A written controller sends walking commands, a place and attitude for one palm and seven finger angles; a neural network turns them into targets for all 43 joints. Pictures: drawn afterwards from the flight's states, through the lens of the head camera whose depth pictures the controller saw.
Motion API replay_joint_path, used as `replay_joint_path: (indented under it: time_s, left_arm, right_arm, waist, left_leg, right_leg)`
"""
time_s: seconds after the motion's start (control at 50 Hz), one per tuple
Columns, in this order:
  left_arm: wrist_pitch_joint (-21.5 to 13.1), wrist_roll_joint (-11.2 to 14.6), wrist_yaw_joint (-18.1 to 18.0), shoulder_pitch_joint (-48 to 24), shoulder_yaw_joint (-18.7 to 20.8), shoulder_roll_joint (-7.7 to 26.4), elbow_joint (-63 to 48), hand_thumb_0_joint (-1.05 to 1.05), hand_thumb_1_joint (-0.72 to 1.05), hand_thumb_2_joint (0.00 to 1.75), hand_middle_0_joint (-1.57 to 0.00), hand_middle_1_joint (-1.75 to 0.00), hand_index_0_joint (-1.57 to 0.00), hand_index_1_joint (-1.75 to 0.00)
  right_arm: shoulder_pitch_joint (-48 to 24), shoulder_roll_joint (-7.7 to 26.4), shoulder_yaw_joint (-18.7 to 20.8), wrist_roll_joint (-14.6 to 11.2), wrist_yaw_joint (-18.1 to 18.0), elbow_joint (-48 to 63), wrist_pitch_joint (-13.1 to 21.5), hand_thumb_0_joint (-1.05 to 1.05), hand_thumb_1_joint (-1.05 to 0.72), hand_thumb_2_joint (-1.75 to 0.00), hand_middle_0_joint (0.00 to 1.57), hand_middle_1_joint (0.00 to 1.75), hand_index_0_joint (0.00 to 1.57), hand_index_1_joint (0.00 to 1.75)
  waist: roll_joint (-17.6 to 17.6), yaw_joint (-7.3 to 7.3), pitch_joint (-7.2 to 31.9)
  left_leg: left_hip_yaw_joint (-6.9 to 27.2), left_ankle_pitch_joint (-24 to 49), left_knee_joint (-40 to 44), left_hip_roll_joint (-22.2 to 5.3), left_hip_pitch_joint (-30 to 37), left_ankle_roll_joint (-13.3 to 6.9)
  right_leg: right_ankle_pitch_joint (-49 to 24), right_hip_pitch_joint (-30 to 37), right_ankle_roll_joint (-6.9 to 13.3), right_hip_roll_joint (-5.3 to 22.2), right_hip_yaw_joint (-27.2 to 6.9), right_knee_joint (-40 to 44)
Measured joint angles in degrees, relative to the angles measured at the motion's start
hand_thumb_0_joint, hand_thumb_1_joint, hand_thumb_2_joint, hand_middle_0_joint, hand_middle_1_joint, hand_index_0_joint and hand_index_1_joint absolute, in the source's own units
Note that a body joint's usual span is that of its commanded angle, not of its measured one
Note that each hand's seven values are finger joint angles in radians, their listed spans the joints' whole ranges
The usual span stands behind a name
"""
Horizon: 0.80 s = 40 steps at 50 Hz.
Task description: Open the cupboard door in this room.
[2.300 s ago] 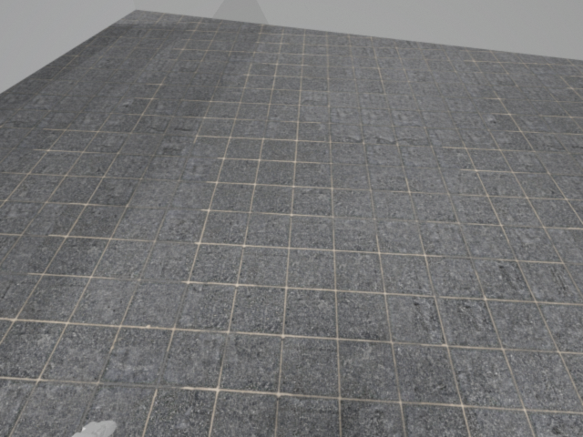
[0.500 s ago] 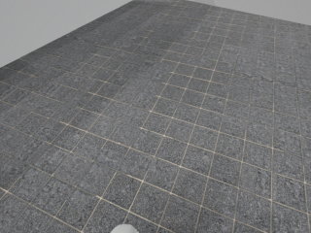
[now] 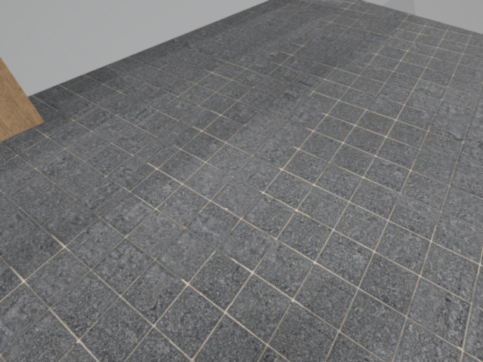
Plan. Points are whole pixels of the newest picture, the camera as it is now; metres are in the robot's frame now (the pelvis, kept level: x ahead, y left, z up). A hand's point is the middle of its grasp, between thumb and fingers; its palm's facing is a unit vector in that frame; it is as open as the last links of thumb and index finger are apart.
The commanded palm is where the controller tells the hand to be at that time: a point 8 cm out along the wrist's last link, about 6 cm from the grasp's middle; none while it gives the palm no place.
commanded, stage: turn or walk to find it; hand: left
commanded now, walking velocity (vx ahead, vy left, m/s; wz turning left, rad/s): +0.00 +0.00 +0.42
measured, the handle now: out of the picture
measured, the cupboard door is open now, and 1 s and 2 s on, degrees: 0 0 0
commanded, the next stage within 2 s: stand and wait in 0.62 s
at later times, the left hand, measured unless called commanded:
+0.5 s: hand out of the picture -0.05 +0.22 -0.18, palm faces +0.28 -0.93 -0.23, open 7.4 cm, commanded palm none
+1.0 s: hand out of the picture -0.07 +0.15 -0.15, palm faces +0.35 -0.90 -0.24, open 7.3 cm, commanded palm none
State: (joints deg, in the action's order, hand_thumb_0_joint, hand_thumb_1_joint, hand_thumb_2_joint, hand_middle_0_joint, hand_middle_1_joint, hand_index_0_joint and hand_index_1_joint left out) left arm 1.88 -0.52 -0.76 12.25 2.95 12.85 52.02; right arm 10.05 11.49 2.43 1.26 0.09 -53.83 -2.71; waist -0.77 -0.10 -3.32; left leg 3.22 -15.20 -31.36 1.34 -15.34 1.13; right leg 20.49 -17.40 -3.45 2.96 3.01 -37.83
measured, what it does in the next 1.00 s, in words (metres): steps on the spot, turning left: right foot, then left foot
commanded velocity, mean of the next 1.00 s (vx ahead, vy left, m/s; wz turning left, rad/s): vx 0.00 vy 0.00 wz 0.25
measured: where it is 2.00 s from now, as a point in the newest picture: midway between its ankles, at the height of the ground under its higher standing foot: outside the picture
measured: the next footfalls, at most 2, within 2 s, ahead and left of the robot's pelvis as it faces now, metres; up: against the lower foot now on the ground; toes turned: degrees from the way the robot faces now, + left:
right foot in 0.02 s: +0.05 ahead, -0.11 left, +0.00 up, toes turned -4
left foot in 0.42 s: -0.02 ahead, +0.13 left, +0.00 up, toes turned +17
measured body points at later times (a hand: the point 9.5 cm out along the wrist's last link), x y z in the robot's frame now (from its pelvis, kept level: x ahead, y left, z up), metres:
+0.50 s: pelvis -0.03 +0.01 +0.00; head -0.02 +0.04 +0.44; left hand -0.07 +0.27 -0.16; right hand +0.10 -0.22 -0.13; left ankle -0.06 +0.11 -0.73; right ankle +0.00 -0.11 -0.70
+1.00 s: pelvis -0.05 -0.03 +0.01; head -0.04 -0.05 +0.46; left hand -0.09 +0.20 -0.13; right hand +0.07 -0.24 -0.15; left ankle -0.10 +0.11 -0.69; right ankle -0.01 -0.11 -0.73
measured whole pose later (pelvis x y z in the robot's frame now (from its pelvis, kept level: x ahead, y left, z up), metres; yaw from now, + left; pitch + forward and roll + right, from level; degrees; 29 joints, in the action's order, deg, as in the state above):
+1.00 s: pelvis -0.05 -0.03 +0.01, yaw +19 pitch -2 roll +2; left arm 0.2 -1.2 -1.5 15.0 0.8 8.6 57.9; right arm 12.6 11.5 3.1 0.8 -0.4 -59.9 -3.4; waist -1.6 -0.3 -1.7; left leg 0.8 -23.5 -47.0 -0.5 -18.9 0.8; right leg 14.3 -12.0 2.4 1.6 4.6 -28.1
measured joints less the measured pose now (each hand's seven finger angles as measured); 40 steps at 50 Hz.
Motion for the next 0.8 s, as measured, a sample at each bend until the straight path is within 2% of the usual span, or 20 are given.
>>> replay_joint_path:
  time_s: [0.02,0.04,0.08,0.14,0.18,0.26,0.36,0.42,0.46,0.5,0.54,0.58,0.68,0.76,0.8]
  left_arm:
    - [-0.64,-0.24,-0.1,0.01,-0.12,-0.39,-0.38,0.01,0.9,0.9,-0.2,-0.3,-0.19,-0.3]
    - [-1.09,-0.52,-0.18,-0.17,-0.36,-0.96,-0.61,0.01,0.9,0.9,-0.2,-0.3,-0.19,-0.3]
    - [-1.56,-0.7,-0.25,0.03,-0.8,-1.81,-1.13,0.01,0.9,0.9,-0.2,-0.3,-0.2,-0.3]
    - [-1.39,-0.84,-0.48,0.88,-1.12,-2.67,-0.99,0.01,0.9,0.9,-0.2,-0.3,-0.2,-0.3]
    - [-1.15,-0.95,-0.62,1.23,-1.23,-2.86,-0.46,0.01,0.9,0.9,-0.2,-0.3,-0.2,-0.3]
    - [-1.21,-1.16,-0.61,1.61,-1.28,-2.76,0.37,0.01,0.9,0.9,-0.2,-0.3,-0.2,-0.3]
    - [-1.24,-1.34,-0.46,1.92,-0.82,-1.69,1.37,0.01,0.9,0.9,-0.2,-0.3,-0.2,-0.3]
    - [-0.74,-0.96,-0.39,2.54,-0.26,-0.67,2.15,0.01,0.9,0.9,-0.2,-0.3,-0.2,-0.3]
    - [0.35,-0.65,-0.35,2.57,0.34,0.6,2.67,0.01,0.9,0.9,-0.2,-0.3,-0.2,-0.3]
    - [1.67,-0.69,-0.52,2.36,0.75,1.36,3.58,0.01,0.9,0.9,-0.2,-0.3,-0.2,-0.3]
    - [2.14,-0.66,-0.3,1.9,1.03,1.68,4.24,0.01,0.9,0.9,-0.2,-0.3,-0.2,-0.3]
    - [1.93,-0.58,-0.05,1.52,1.13,1.75,4.2,0.01,0.9,0.9,-0.2,-0.3,-0.2,-0.3]
    - [1.47,-0.32,-0.07,0.43,0.89,1.07,3.11,0.01,0.91,0.9,-0.2,-0.3,-0.19,-0.3]
    - [0.87,-0.2,-0.32,-0.42,0.3,0.01,2.6,0.01,0.91,0.9,-0.2,-0.3,-0.19,-0.3]
    - [0.12,-0.15,-0.45,-0.39,-0.18,-0.63,2.63,0.01,0.91,0.9,-0.2,-0.3,-0.19,-0.3]
  right_arm:
    - [0.4,0.42,0.3,-0.22,0.12,0.03,-0.17,0.0,-0.9,-0.9,0.2,0.3,0.2,0.3]
    - [0.57,0.92,0.76,-0.32,0.12,-0.11,-0.45,0.01,-0.9,-0.9,0.2,0.3,0.2,0.3]
    - [1.09,1.6,1.5,-0.22,0.21,-0.67,-1.29,0.01,-0.9,-0.9,0.2,0.3,0.2,0.3]
    - [1.51,2.45,2.25,-0.03,0.79,-1.6,-1.93,0.01,-0.9,-0.9,0.2,0.3,0.2,0.3]
    - [2.0,2.64,2.41,0.03,0.97,-1.94,-1.95,0.01,-0.9,-0.9,0.2,0.3,0.2,0.3]
    - [2.58,2.48,2.28,-0.1,0.97,-2.75,-2.18,0.01,-0.91,-0.9,0.2,0.3,0.2,0.3]
    - [1.66,1.71,1.55,-0.54,0.75,-3.18,-1.83,0.01,-0.91,-0.9,0.2,0.3,0.2,0.3]
    - [1.29,1.41,1.01,-0.62,0.68,-2.3,-0.7,0.01,-0.91,-0.9,0.2,0.3,0.2,0.3]
    - [0.57,0.41,0.82,-0.34,0.59,-1.93,0.08,0.01,-0.91,-0.9,0.2,0.3,0.2,0.3]
    - [0.35,-0.46,0.39,-0.14,0.23,-1.51,0.72,0.01,-0.91,-0.9,0.2,0.3,0.2,0.3]
    - [0.47,-1.03,0.02,-0.09,-0.27,-1.3,1.03,0.01,-0.9,-0.9,0.2,0.3,0.2,0.3]
    - [0.6,-1.36,-0.31,-0.12,-0.53,-1.28,1.18,0.0,-0.9,-0.9,0.2,0.3,0.2,0.3]
    - [0.9,-1.49,-0.37,-0.06,-0.59,-1.27,1.14,0.0,-0.9,-0.9,0.2,0.3,0.2,0.3]
    - [1.02,-1.22,-0.13,0.15,-0.58,-1.76,0.84,0.0,-0.9,-0.9,0.2,0.3,0.2,0.3]
    - [1.25,-0.99,-0.03,0.07,-0.59,-2.25,0.73,0.0,-0.9,-0.9,0.2,0.3,0.2,0.3]
  waist:
    - [-0.71,0.0,0.16]
    - [-1.65,0.13,-0.08]
    - [-2.07,0.1,-0.17]
    - [-1.86,0.15,-0.16]
    - [-1.27,0.55,-0.12]
    - [0.46,0.44,-0.39]
    - [2.32,-0.58,-1.13]
    - [2.79,-0.58,-0.83]
    - [4.61,-0.81,-1.07]
    - [5.1,-0.94,-0.92]
    - [4.71,-0.77,-0.55]
    - [4.17,-0.73,-0.25]
    - [2.35,-0.28,0.33]
    - [1.11,0.25,0.58]
    - [0.63,0.28,0.89]
  left_leg:
    - [0.6,-0.84,-2.1,-0.03,-1.27,0.11]
    - [1.16,-4.71,-6.22,-0.01,-3.02,0.06]
    - [0.98,-10.18,-17.59,0.77,-7.17,-0.18]
    - [-0.84,-8.37,-30.77,0.11,-11.32,0.28]
    - [-2.05,-7.04,-33.17,-0.92,-11.86,0.93]
    - [-4.03,-8.64,-26.81,-2.51,-8.98,1.77]
    - [-6.19,-10.58,-14.66,-3.1,-3.73,1.48]
    - [-7.46,-4.01,-2.7,-3.19,1.2,0.6]
    - [-7.72,-2.94,-3.18,-1.99,0.53,-1.22]
    - [-7.6,-3.39,-3.26,-1.63,0.49,-2.49]
    - [-6.86,-2.31,-1.24,-1.37,1.13,-2.9]
    - [-6.11,-0.59,1.21,-1.04,1.9,-2.99]
    - [-4.27,2.1,4.56,-0.42,2.57,-3.02]
    - [-3.37,2.72,4.53,-0.1,2.07,-2.36]
    - [-3.19,2.45,3.5,0.05,1.46,-1.75]
  right_leg:
    - [-2.21,1.02,1.47,-0.32,0.54,2.8]
    - [-2.65,0.86,3.06,-0.54,1.41,2.32]
    - [-2.34,1.07,4.83,0.04,2.8,1.95]
    - [-3.46,2.67,5.28,0.7,4.15,4.65]
    - [-4.32,3.5,5.29,1.22,5.15,6.28]
    - [-5.08,4.12,5.22,2.47,6.94,7.7]
    - [-4.64,2.97,4.4,3.99,9.2,6.05]
    - [-3.02,1.18,3.19,5.0,10.8,2.27]
    - [2.5,-1.8,1.77,5.69,8.25,-4.33]
    - [7.21,-5.2,1.04,4.25,4.37,-13.32]
    - [6.17,-7.53,0.58,3.14,2.18,-19.7]
    - [4.43,-8.49,0.08,2.61,0.93,-22.13]
    - [4.27,-6.64,-0.65,1.77,-0.44,-16.91]
    - [4.29,-2.5,-0.02,0.72,-0.62,-7.52]
    - [0.76,0.81,0.3,0.15,-0.25,-0.32]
